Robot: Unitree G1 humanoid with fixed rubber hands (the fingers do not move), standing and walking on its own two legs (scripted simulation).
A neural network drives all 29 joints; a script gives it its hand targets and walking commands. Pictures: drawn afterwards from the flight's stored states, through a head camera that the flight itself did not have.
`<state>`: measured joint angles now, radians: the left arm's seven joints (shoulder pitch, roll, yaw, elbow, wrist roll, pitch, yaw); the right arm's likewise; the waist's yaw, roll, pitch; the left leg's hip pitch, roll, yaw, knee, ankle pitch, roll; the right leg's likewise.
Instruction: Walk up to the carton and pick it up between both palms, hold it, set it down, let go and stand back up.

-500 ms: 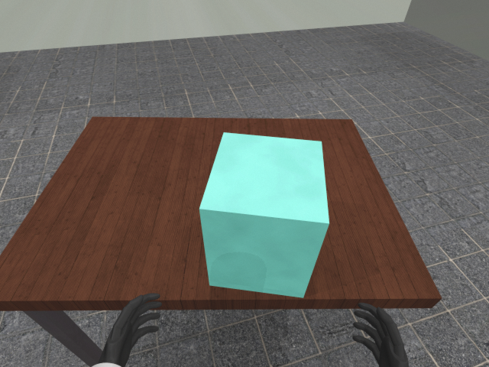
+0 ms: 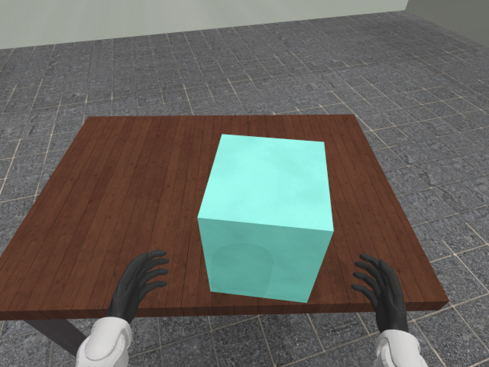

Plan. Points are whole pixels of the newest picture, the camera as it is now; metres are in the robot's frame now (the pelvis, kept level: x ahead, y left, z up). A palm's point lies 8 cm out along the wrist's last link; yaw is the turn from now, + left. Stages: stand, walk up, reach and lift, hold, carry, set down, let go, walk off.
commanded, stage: reach and lift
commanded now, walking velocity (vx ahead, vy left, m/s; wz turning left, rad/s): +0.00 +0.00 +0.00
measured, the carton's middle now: (265, 219) +0.41 +0.00 +0.00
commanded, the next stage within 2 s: none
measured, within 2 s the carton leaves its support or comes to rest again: neither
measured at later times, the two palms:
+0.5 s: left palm (135, 247) +0.29 +0.21 +0.07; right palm (400, 268) +0.27 -0.20 +0.07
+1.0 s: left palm (144, 186) +0.37 +0.21 +0.13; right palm (398, 211) +0.34 -0.20 +0.12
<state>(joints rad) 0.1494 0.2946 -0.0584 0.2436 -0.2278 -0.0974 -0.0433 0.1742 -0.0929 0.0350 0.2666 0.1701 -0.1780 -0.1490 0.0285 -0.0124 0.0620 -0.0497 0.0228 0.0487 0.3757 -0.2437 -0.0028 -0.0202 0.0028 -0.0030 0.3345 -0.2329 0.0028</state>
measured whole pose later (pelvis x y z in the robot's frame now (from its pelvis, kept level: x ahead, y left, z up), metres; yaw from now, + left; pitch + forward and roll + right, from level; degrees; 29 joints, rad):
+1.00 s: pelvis -0.02 -0.01 +0.00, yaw +0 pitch +0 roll -1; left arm -0.58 0.33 0.12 0.44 -0.18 0.40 -0.02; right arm -0.53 -0.20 -0.01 0.44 0.31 0.26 -0.20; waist -0.03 -0.03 0.02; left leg -0.18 0.03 0.04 0.35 -0.18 -0.01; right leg -0.16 0.02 0.01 0.32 -0.17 0.00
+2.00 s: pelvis -0.03 +0.00 -0.01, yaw +1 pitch +14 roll -2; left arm -0.94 0.25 0.01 1.37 -0.18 -0.24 0.02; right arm -0.86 -0.12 -0.05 1.19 0.20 -0.14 -0.16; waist -0.05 0.00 -0.17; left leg -0.58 0.03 0.00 0.54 -0.22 -0.01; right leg -0.52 0.02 -0.02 0.47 -0.20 0.00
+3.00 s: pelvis -0.02 +0.01 +0.00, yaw +2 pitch +10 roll -2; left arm -0.82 0.02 0.48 1.23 0.33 -0.33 0.04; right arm -0.69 0.15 -0.66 0.98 -0.48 -0.32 -0.11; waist -0.05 0.01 -0.06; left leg -0.41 0.01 0.00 0.43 -0.19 0.01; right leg -0.34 0.00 -0.03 0.33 -0.16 0.01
